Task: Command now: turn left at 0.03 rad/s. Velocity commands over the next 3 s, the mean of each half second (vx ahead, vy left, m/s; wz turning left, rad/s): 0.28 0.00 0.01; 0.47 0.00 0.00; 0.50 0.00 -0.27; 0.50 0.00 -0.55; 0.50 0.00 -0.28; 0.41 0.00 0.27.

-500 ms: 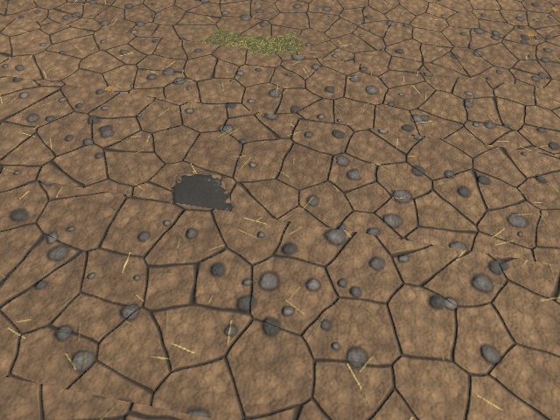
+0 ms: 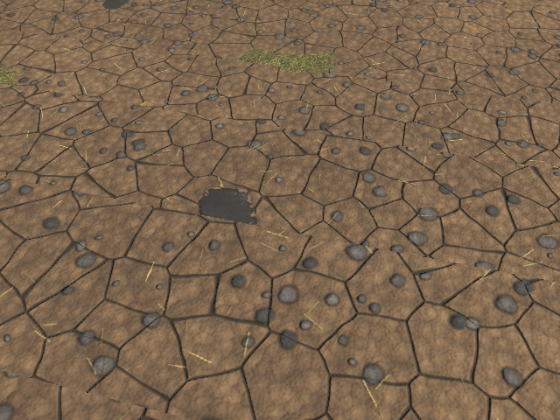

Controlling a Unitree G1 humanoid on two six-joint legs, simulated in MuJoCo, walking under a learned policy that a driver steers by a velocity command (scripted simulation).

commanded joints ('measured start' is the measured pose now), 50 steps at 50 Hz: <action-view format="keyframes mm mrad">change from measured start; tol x32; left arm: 1 -3 118 32 -39 1 -11 1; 25 -215 99 41 -136 12 -38 -64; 31 333 268 102 -17 46 -55 -18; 50 440 139 62 155 7 -110 -5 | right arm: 1 7 -99 -19 -19 -1 -17 -7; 32 331 -91 -30 87 3 -102 10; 50 -235 -115 -72 -35 -32 -50 60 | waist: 1 5 18 -24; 50 72 -56 103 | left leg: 1 -22 71 -73 -70 140 26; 6 -185 6 -25 21 -336 84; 11 -10 -2 61 65 -161 112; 14 237 323 -538 -305 -507 251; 29 -9 180 -58 -26 595 123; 32 -420 -57 26 766 -277 67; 50 -837 139 35 458 294 45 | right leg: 1 24 -116 123 -89 117 -21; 7 -47 -165 274 -181 -547 -111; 15 -640 -20 27 407 -236 -28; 27 -185 -20 -67 157 52 -6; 31 498 -305 362 -26 -205 -115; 32 452 -415 707 -178 -316 -197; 37 24 -270 310 -273 78 -188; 50 397 -247 191 -250 241 -201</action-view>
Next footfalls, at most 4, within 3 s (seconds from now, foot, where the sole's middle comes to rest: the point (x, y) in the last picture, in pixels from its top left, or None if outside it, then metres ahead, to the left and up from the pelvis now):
0.60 right None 0.28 -0.10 -0.78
1.32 left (246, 366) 0.74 0.13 -0.95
1.76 right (324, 309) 0.92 -0.10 -0.95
2.26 left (301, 251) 1.15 -0.04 -0.95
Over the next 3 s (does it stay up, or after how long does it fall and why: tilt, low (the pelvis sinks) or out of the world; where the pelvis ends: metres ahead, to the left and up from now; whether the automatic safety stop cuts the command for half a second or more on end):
stays up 1.38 -0.33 -0.36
